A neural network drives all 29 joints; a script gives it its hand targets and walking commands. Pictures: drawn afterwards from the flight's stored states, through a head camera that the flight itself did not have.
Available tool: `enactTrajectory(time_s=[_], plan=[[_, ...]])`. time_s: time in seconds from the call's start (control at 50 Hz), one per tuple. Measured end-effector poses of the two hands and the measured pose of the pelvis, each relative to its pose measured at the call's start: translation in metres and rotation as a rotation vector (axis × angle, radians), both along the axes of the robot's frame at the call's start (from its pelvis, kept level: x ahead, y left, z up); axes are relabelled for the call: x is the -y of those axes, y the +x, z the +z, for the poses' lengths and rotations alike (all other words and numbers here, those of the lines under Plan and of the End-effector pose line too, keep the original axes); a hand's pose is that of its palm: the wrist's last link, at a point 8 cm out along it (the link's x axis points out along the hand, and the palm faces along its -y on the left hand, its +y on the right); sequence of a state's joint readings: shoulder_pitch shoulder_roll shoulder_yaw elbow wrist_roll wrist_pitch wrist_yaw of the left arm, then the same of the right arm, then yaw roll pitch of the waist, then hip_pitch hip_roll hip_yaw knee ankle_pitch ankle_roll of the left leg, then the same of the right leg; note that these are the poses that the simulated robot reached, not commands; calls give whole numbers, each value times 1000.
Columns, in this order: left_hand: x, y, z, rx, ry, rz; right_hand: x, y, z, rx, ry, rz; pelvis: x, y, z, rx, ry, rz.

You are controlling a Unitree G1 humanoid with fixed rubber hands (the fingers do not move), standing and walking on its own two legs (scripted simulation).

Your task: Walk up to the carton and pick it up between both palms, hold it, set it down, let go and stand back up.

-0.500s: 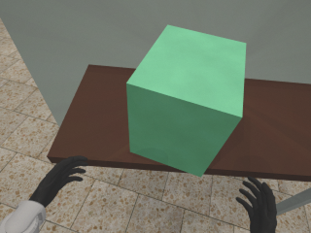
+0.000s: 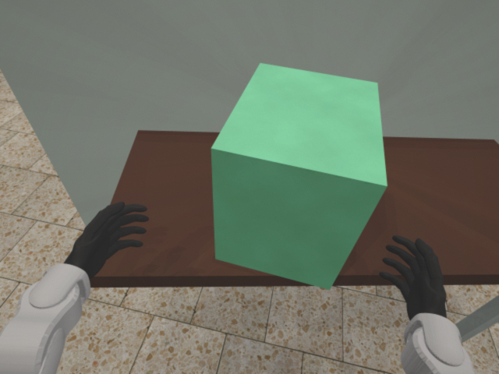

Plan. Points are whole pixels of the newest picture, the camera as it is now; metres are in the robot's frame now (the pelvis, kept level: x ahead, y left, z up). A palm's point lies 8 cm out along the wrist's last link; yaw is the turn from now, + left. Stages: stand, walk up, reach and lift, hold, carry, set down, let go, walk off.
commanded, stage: reach and lift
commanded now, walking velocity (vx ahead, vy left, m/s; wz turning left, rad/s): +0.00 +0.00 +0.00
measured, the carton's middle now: (294, 173) +0.45 -0.04 +0.08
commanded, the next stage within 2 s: none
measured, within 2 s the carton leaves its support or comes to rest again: neither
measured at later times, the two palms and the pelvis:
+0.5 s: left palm (121, 192) +0.30 +0.23 +0.15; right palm (451, 252) +0.24 -0.22 +0.15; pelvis -0.01 -0.02 +0.00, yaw +0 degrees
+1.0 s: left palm (172, 144) +0.36 +0.16 +0.20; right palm (490, 218) +0.27 -0.26 +0.19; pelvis -0.03 -0.08 +0.01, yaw +1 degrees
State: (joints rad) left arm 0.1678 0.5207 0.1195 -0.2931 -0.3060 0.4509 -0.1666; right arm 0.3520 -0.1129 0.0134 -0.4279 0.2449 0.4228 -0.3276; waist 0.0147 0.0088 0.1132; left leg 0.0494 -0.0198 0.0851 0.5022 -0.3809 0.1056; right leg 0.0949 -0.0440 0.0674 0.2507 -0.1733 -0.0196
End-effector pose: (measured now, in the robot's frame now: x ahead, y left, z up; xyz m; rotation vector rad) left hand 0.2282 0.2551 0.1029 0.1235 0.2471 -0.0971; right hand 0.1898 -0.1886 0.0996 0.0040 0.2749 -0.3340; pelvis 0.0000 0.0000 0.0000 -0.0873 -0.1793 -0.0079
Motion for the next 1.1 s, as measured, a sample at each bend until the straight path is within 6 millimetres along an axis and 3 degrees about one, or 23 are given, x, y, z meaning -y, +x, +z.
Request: enactTrajectory(time_s=[0.34, 0.92, 1.1], plan=[[10, 53, 37, 20, -57, 23, 17, 32, 39, 56, 5, 13, 7, -9, 3, 0, 17, -3], [87, 120, 88, 12, -51, -33, 72, 73, 80, 136, 29, 13, 68, -25, 8, -33, 53, 22], [103, 139, 113, 17, -72, -45, 76, 87, 94, 138, 31, 27, 82, -31, 9, -50, 59, 32]])
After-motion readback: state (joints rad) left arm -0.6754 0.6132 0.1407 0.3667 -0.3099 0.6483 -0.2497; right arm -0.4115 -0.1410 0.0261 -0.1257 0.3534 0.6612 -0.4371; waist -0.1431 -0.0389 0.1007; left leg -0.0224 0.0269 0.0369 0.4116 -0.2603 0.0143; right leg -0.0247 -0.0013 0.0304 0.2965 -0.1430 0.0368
